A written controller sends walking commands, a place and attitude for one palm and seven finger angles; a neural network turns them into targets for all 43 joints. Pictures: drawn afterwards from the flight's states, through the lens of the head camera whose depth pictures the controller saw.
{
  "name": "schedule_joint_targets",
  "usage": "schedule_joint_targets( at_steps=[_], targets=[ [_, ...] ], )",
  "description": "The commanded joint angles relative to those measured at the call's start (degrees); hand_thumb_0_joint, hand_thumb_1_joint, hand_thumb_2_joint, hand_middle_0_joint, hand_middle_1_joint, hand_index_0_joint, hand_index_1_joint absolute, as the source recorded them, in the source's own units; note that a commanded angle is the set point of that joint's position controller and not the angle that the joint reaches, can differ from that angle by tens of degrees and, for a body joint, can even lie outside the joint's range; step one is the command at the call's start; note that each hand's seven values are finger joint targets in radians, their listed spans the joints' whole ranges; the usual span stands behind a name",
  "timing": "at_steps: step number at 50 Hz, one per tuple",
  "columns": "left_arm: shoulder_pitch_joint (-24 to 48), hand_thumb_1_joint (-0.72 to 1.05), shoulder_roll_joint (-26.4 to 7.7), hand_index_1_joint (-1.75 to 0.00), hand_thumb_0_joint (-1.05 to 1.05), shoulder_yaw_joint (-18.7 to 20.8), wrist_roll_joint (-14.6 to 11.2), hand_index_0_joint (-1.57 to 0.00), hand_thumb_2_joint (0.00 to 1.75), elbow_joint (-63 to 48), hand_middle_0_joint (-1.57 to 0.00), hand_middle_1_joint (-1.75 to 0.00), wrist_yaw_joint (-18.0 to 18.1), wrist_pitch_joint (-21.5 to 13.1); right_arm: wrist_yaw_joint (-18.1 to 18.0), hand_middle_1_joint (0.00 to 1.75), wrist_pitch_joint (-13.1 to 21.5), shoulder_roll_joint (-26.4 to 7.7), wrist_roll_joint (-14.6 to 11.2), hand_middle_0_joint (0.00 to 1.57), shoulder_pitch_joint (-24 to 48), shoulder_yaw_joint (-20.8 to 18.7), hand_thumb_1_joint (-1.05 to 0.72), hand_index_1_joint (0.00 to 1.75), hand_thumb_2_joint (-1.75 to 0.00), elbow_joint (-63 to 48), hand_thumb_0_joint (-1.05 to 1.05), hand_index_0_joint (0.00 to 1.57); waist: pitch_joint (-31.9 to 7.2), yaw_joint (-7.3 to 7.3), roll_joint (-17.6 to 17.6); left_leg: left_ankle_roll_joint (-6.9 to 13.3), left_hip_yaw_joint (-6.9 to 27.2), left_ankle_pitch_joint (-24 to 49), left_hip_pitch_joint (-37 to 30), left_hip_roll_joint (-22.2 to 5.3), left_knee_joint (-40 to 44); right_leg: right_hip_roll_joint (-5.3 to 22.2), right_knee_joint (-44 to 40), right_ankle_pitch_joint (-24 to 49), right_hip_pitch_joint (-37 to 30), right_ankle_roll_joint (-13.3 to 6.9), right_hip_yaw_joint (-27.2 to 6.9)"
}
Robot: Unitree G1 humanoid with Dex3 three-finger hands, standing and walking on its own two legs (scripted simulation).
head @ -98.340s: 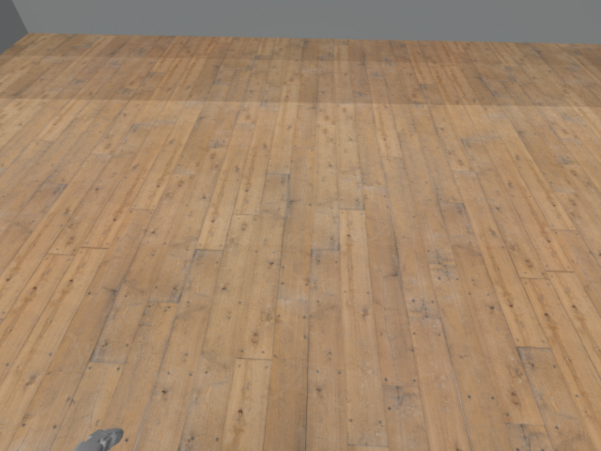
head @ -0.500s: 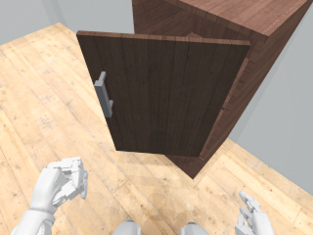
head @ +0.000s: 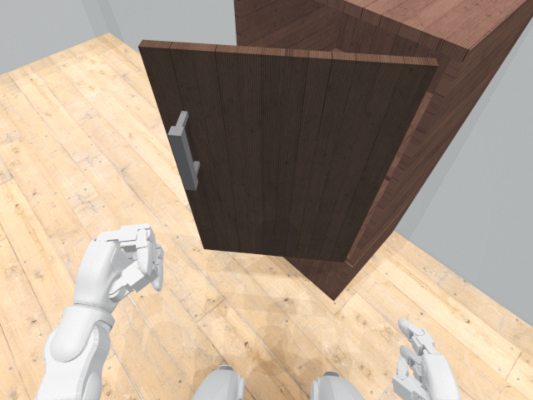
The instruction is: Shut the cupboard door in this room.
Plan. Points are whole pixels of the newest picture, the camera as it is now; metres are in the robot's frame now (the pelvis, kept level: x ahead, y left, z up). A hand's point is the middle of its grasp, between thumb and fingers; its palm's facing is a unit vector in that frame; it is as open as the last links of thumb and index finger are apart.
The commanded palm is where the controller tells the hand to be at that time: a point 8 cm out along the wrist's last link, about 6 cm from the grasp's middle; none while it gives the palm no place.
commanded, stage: bring the fist close to the handle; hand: left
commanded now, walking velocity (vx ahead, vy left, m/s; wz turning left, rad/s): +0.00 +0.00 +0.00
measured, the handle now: (187, 152) +0.49 +0.17 +0.07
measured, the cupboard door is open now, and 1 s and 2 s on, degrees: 39 39 27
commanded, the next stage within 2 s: push the door shut along its arc in 1.12 s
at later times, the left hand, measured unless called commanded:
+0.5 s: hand (177, 219) +0.35 +0.15 +0.08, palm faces -0.06 -1.00 -0.01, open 3.1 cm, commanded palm +0.33 +0.21 +0.07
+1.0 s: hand (182, 197) +0.39 +0.16 +0.07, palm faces -0.03 -1.00 -0.05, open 3.1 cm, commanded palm +0.37 +0.20 +0.07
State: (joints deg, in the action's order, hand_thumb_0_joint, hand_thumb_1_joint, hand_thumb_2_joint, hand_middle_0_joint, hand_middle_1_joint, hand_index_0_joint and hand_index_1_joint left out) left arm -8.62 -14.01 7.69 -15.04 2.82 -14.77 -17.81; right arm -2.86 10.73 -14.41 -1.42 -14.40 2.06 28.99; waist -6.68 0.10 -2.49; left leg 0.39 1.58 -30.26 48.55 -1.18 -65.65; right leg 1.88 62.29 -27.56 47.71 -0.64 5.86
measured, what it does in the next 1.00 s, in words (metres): stands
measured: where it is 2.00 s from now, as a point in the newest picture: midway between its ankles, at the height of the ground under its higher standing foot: outside the picture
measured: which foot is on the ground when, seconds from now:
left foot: down 0.00-1.00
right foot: down 0.00-1.00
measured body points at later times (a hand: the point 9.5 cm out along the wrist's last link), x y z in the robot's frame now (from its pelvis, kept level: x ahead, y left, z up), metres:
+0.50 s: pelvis +0.00 +0.00 +0.01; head +0.08 +0.00 +0.45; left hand +0.35 +0.21 +0.08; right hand +0.15 -0.25 -0.08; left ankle +0.02 +0.11 -0.66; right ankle +0.03 -0.12 -0.66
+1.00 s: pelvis +0.00 +0.00 +0.01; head +0.08 -0.01 +0.46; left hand +0.39 +0.21 +0.08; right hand +0.10 -0.26 -0.10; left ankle +0.02 +0.11 -0.66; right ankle +0.03 -0.12 -0.66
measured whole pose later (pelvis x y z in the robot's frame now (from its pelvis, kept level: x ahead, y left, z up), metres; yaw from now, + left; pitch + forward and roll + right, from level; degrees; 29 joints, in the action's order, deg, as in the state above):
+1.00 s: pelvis +0.00 +0.00 +0.01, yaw -2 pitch +15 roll +0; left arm 20.3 -15.4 12.5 -10.5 36.4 -10.7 -22.1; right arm -1.3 3.5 -14.8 -1.1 -17.8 0.2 34.0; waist -6.2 2.8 -1.4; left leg 0.3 -1.3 -27.5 46.6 -1.5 -59.4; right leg 1.3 58.2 -24.9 47.8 -0.7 3.0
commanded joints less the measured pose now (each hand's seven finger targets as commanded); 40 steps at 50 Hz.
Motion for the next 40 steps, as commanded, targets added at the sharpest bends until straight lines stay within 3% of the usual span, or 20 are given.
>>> schedule_joint_targets(
  at_steps=[1, 3, 5, 9, 12, 13, 14, 17, 18, 19, 22, 23, 26, 30, 33, 36, 38, 40],
  targets=[
    [6.35, 0.9, -8.58, -1.5, 0.0, 4.18, -0.39, -1.3, 0.9, -11.65, -1.3, -1.5, -0.27, 1.1, -1.01, 0.3, 1.89, -8.16, -0.3, 0.2, 0.09, -3.63, -0.9, 0.3, -0.9, -9.44, 0.0, 0.2, -15.73, 0.43, 1.23, 0.59, 0.27, 14.24, -8.1, 1.59, 13.55, -1.83, -10.53, 12.0, -14.14, -0.48, -3.46],
    [7.56, 0.9, -11.37, -1.5, 0.0, 8.87, -1.05, -1.3, 0.9, -12.73, -1.3, -1.5, 2.14, -0.21, -1.15, 0.3, 1.49, -7.69, 0.11, 0.2, 0.58, -3.53, -0.9, 0.3, -0.9, -9.29, 0.0, 0.2, -16.32, -0.87, 1.12, 0.34, 0.04, 15.87, -7.88, 1.53, 13.57, -2.02, -9.97, 13.31, -15.51, -0.71, -3.33],
    [12.0, 0.9, -8.74, -1.5, 0.0, 8.12, -1.3, -1.3, 0.9, -12.04, -1.3, -1.5, 4.22, -2.58, -0.86, 0.3, 1.46, -6.68, 0.38, 0.2, 1.08, -3.17, -0.9, 0.3, -0.9, -8.4, 0.0, 0.2, -14.88, -0.16, 1.22, 0.12, -0.12, 16.01, -8.07, 1.53, 13.36, -1.98, -9.62, 13.89, -14.46, -0.64, -3.23],
    [11.06, 0.9, -6.15, -1.5, 0.0, 6.07, -0.24, -1.3, 0.9, -4.46, -1.3, -1.5, 4.49, -5.78, -0.06, 0.3, 1.04, -7.19, 0.59, 0.2, 0.45, -3.68, -0.9, 0.3, -0.9, -6.59, 0.0, 0.2, -12.72, 0.61, 2.54, 0.11, -0.61, 15.38, -6.44, 1.36, 12.66, -1.91, -9.41, 13.61, -12.63, -0.65, -3.47],
    [16.58, 0.9, -3.89, -1.5, 0.0, -0.01, 1.58, -1.3, 0.9, -1.87, -1.3, -1.5, 1.91, -4.86, 0.27, 0.3, 0.74, -8.05, 0.12, 0.2, -0.37, -3.96, -0.9, 0.3, -0.9, -5.98, 0.0, 0.2, -11.34, 2.56, -1.22, 0.13, -0.16, 13.26, -7.9, 1.12, 13.27, -1.8, -9.87, 11.59, -9.27, -0.8, -3.2],
    [17.99, 0.9, -3.05, -1.5, 0.0, -1.67, 1.77, -1.3, 0.9, -0.99, -1.3, -1.5, 0.98, -3.93, 0.16, 0.3, 0.7, -8.3, -0.06, 0.2, -0.85, -4.03, -0.9, 0.3, -0.9, -6.08, 0.0, 0.2, -11.44, 3.15, -0.3, 0.43, 0.07, 13.07, -8.0, 1.07, 13.33, -1.86, -10.3, 11.39, -9.27, -0.74, -3.29],
    [20.09, 0.9, -4.98, -1.5, 0.0, -0.27, 1.82, -1.3, 0.9, -0.69, -1.3, -1.5, 0.6, -3.33, -0.1, 0.3, 0.57, -8.66, -0.27, 0.2, -1.23, -4.33, -0.9, 0.3, -0.9, -5.67, 0.0, 0.2, -12.48, 3.1, -0.26, 0.31, 0.21, 13.0, -8.4, 0.92, 13.5, -1.78, -10.43, 11.42, -9.55, -0.73, -3.36],
    [26.36, 0.9, -6.28, -1.5, 0.0, 1.63, 0.93, -1.3, 0.9, -1.13, -1.3, -1.5, 0.86, -2.47, -0.65, 0.3, 0.3, -8.6, -0.26, 0.2, -0.97, -4.19, -0.9, 0.3, -0.9, -5.41, 0.0, 0.2, -15.35, 2.81, 0.18, 0.32, 0.44, 13.62, -9.69, 1.08, 13.88, -1.75, -10.64, 12.09, -10.88, -0.72, -3.35],
    [28.68, 0.9, -9.08, -1.5, 0.0, 4.5, 0.67, -1.3, 0.9, -1.3, -1.3, -1.5, 1.83, -2.95, -0.95, 0.3, 0.24, -8.78, -0.15, 0.2, -0.94, -4.21, -0.9, 0.3, -0.9, -4.9, 0.0, 0.2, -16.13, 2.47, 1.04, 0.34, 0.56, 14.53, -9.61, 1.02, 13.6, -1.88, -10.29, 12.83, -11.52, -0.81, -3.44],
    [30.49, 0.9, -9.02, -1.5, 0.0, 5.46, 0.49, -1.3, 0.9, -1.87, -1.3, -1.5, 2.68, -3.52, -0.95, 0.3, 0.17, -8.3, 0.04, 0.2, -0.44, -4.1, -0.9, 0.3, -0.9, -4.85, 0.0, 0.2, -18.64, 1.7, 0.1, 0.3, 0.34, 16.06, -10.41, 1.19, 13.55, -1.74, -9.82, 14.43, -12.77, -0.82, -3.71],
    [31.5, 0.9, -7.97, -1.5, 0.0, 6.55, 0.46, -1.3, 0.9, 1.41, -1.3, -1.5, 5.2, -5.57, -0.53, 0.3, 0.02, -7.48, 0.32, 0.2, -0.31, -3.93, -0.9, 0.3, -0.9, -3.9, 0.0, 0.2, -19.16, 0.98, 0.87, -0.03, -0.05, 17.48, -10.72, 1.16, 13.74, -1.75, -9.18, 15.8, -13.48, -0.76, -3.38],
    [31.6, 0.9, -9.86, -1.5, 0.0, 8.13, 0.92, -1.3, 0.9, 3.45, -1.3, -1.5, 5.86, -5.96, -0.52, 0.3, -0.25, -7.75, 0.44, 0.2, -0.7, -3.95, -0.9, 0.3, -0.9, -3.48, 0.0, 0.2, -19.36, 0.77, 1.43, 0.09, -0.11, 18.09, -9.92, 1.19, 13.53, -1.84, -9.0, 16.39, -13.89, -0.79, -3.5],
    [32.75, 0.9, -6.39, -1.5, 0.0, 3.91, 3.37, -1.3, 0.9, 9.02, -1.3, -1.5, 6.04, -5.73, 0.39, 0.3, -1.18, -7.53, 0.4, 0.2, -1.09, -4.01, -0.9, 0.3, -0.9, -2.98, 0.0, 0.2, -17.43, 1.52, -1.34, -0.16, -0.64, 17.88, -10.1, 1.06, 13.98, -1.66, -9.03, 16.58, -11.91, -0.86, -3.38],
    [35.76, 0.9, -4.33, -1.5, 0.0, 0.82, 3.98, -1.3, 0.9, 13.73, -1.3, -1.5, 4.21, -3.5, 0.87, 0.3, -2.45, -8.3, -0.02, 0.2, -2.96, -4.45, -0.9, 0.3, -0.9, -2.85, 0.0, 0.2, -16.93, 2.86, 0.36, -0.04, -0.65, 18.53, -11.0, 0.8, 14.44, -1.78, -10.42, 17.77, -11.54, -0.74, -3.36],
    [42.33, 0.9, -5.49, -1.5, 0.0, 2.16, 2.93, -1.3, 0.9, 15.65, -1.3, -1.5, 4.07, -3.35, 0.33, 0.3, -2.9, -8.65, -0.15, 0.2, -3.39, -4.51, -0.9, 0.3, -0.9, -2.52, 0.0, 0.2, -16.51, 3.67, 3.27, 0.19, -0.42, 17.78, -10.18, 0.82, 14.39, -1.88, -11.04, 17.67, -12.09, -0.6, -3.46],
    [48.68, 0.9, -7.71, -1.5, 0.0, 5.11, 2.79, -1.3, 0.9, 16.23, -1.3, -1.5, 5.65, -5.99, 0.11, 0.3, -3.0, -8.21, 0.15, 0.2, -3.19, -4.44, -0.9, 0.3, -0.9, -1.45, 0.0, 0.2, -19.01, 3.1, 3.15, 0.12, -0.55, 17.03, -10.05, 0.94, 14.02, -1.64, -10.53, 17.2, -12.85, -0.57, -4.08],
    [47.55, 0.9, -10.55, -1.5, 0.0, 8.12, 3.1, -1.3, 0.9, 16.5, -1.3, -1.5, 6.85, -8.03, 0.19, 0.3, -3.01, -8.26, 0.52, 0.2, -3.28, -4.49, -0.9, 0.3, -0.9, -1.47, 0.0, 0.2, -21.2, 1.87, 3.19, 0.33, -0.89, 18.15, -9.57, 1.22, 13.63, -1.72, -9.9, 18.45, -14.85, -0.61, -4.42],
    [44.57, 0.9, -10.41, -1.5, 0.0, 8.65, 3.76, -1.3, 0.9, 18.38, -1.3, -1.5, 6.97, -9.32, 0.62, 0.3, -3.51, -7.65, 0.68, 0.2, -3.29, -4.43, -0.9, 0.3, -0.9, -1.4, 0.0, 0.2, -22.36, 1.03, 2.52, 0.33, -1.63, 19.16, -9.13, 1.38, 13.62, -1.53, -9.61, 20.42, -16.5, -0.6, -4.93]
  ],
)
